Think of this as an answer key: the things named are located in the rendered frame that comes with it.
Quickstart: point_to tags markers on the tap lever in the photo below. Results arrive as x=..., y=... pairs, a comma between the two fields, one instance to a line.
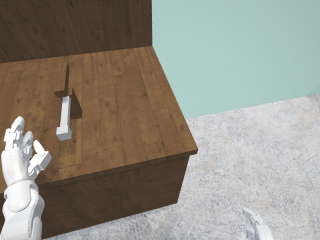
x=64, y=132

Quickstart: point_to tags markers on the robot left forearm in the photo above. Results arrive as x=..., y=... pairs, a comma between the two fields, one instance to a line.
x=22, y=211

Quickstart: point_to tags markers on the counter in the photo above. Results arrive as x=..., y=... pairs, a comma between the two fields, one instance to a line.
x=130, y=143

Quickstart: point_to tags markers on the robot left hand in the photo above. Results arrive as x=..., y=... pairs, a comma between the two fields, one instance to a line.
x=15, y=159

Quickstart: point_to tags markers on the robot right hand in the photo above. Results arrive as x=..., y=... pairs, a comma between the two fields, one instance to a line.
x=260, y=231

